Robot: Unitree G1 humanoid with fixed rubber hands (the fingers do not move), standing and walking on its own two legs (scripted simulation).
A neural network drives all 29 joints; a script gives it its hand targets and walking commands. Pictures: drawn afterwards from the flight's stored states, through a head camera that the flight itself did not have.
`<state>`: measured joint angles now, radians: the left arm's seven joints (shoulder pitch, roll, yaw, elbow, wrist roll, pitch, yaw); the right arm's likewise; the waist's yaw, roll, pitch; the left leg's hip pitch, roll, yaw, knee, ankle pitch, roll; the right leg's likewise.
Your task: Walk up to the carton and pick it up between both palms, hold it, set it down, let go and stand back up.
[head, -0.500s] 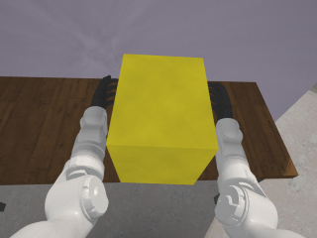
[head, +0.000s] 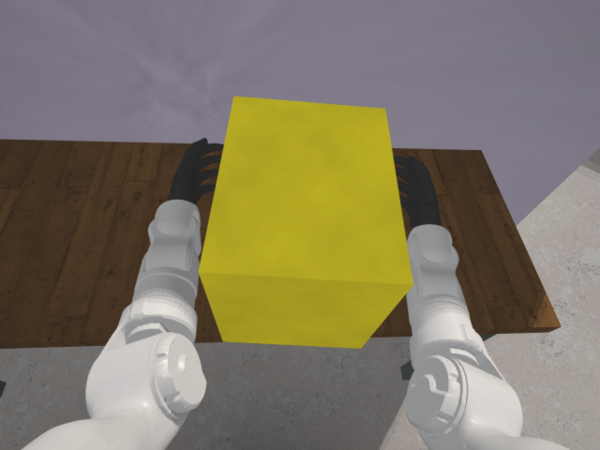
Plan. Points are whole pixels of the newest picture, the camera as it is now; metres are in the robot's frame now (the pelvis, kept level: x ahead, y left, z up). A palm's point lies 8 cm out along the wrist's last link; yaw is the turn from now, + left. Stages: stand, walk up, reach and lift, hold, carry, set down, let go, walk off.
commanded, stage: set down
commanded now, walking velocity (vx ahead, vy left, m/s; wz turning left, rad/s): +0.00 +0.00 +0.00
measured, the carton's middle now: (301, 229) +0.42 +0.01 -0.01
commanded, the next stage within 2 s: none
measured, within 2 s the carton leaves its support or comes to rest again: neither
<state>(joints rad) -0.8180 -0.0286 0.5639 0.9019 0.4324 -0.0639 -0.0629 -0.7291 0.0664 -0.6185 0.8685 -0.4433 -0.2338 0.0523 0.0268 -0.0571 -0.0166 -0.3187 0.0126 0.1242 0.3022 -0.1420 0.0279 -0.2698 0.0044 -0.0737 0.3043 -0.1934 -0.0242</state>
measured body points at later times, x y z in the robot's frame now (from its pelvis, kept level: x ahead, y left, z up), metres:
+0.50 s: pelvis -0.01 +0.00 -0.02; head +0.07 +0.03 +0.43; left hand +0.44 +0.18 +0.02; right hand +0.44 -0.15 +0.04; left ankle +0.00 +0.10 -0.75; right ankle -0.04 -0.10 -0.75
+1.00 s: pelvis -0.04 -0.01 -0.03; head +0.04 +0.01 +0.41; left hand +0.44 +0.22 +0.07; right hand +0.44 -0.22 +0.09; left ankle +0.00 +0.11 -0.75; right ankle -0.04 -0.10 -0.75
